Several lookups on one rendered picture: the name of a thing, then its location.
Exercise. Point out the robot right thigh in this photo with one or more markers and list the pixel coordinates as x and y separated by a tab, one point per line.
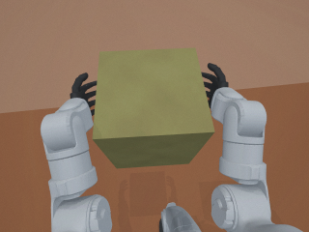
177	219

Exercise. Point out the right robot hand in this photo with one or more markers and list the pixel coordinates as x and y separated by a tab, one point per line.
218	81

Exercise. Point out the right robot upper arm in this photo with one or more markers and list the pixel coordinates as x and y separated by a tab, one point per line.
243	208

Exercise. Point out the robot right shin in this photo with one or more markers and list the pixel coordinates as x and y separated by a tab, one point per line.
171	204

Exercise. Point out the right robot forearm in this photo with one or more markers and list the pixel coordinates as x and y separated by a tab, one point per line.
244	124

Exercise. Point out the left robot forearm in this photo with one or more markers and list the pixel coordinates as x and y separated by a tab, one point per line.
67	151

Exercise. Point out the left robot upper arm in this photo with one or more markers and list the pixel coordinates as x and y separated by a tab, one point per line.
90	213

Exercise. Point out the left robot hand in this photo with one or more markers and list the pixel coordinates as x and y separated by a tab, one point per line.
78	91

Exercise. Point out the carton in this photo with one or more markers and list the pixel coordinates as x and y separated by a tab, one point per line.
151	107

